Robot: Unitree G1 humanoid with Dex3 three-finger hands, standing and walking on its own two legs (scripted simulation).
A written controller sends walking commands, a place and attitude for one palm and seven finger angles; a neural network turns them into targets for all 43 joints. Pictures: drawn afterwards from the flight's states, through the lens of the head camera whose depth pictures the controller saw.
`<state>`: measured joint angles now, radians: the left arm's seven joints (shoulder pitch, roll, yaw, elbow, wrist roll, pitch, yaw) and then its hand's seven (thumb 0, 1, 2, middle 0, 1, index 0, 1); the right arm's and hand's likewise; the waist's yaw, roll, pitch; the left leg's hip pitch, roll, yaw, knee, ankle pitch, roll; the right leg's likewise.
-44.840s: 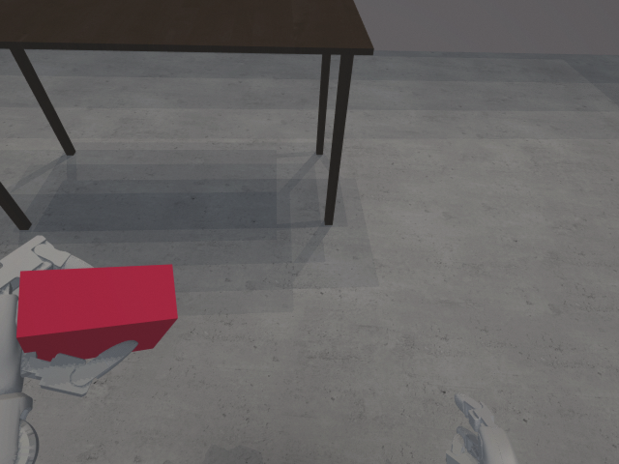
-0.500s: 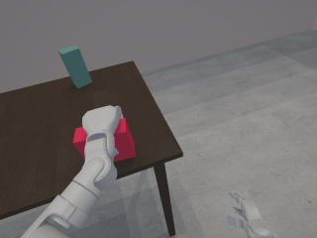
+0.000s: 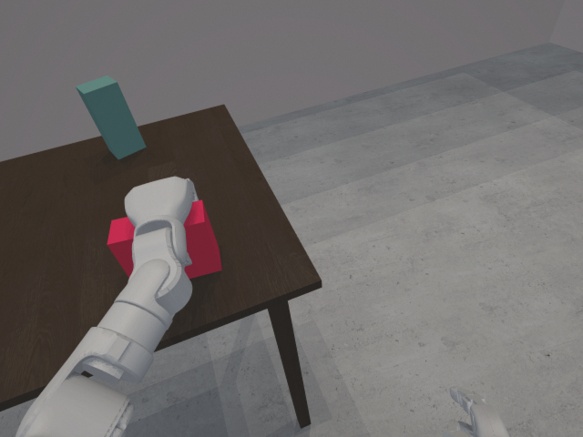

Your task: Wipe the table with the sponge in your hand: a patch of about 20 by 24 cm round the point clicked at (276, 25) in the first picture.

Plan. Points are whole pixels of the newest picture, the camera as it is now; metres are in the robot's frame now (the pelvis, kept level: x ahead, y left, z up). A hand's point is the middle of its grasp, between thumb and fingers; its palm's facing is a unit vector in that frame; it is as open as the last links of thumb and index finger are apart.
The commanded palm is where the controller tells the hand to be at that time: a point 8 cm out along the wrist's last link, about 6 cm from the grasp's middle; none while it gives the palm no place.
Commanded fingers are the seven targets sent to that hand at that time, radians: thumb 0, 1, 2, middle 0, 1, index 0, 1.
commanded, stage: wipe forward along the third lane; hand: left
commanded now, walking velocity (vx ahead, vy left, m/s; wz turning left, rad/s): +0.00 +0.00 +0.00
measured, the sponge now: (173, 254) +0.36 +0.23 +0.07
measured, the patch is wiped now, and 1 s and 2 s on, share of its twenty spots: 0.80 0.90 0.90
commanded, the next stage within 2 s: wipe back along the third lane in 1.04 s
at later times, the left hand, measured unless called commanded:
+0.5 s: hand (170, 209) +0.41 +0.24 +0.12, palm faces -0.05 +0.00 -1.00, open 9.5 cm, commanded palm +0.40 +0.24 +0.15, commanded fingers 0.00 0.10 1.30 -1.20 -1.60 -1.20 -1.60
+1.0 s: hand (162, 193) +0.45 +0.26 +0.12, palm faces -0.06 +0.01 -1.00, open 9.5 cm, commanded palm +0.44 +0.27 +0.15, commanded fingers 0.00 0.10 1.30 -1.20 -1.60 -1.20 -1.60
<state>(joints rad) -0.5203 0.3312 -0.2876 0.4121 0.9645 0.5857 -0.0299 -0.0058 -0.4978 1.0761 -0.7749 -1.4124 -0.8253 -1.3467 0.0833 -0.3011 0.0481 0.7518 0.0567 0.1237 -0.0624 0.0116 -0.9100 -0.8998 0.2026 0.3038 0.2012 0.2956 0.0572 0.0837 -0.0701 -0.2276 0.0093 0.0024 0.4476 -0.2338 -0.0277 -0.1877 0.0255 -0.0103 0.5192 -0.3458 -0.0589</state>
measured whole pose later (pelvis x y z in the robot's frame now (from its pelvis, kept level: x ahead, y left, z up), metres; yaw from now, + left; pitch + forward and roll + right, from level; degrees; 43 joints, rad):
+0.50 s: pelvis -0.01 +0.00 +0.00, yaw +0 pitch +4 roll +1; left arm -0.77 0.37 -0.21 0.80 0.99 0.44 0.02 0.01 -0.50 1.08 -0.78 -1.40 -0.83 -1.35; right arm 0.13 -0.29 0.04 0.77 0.06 0.12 -0.09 0.01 -0.91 -0.90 0.20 0.30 0.20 0.30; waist 0.00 0.06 -0.08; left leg -0.31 0.02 0.00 0.46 -0.22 -0.03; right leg -0.26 0.03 -0.01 0.52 -0.32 -0.05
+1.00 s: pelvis -0.01 +0.02 +0.00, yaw +0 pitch +7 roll +0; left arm -0.93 0.44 -0.14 1.06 1.02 0.35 0.09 0.01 -0.50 1.09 -0.78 -1.40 -0.83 -1.36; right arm 0.20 -0.28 0.02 0.80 0.05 0.11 -0.07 0.01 -0.91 -0.90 0.20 0.30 0.20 0.30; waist -0.06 0.04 -0.08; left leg -0.38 0.01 0.01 0.48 -0.22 -0.01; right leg -0.31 0.03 0.00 0.50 -0.30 -0.04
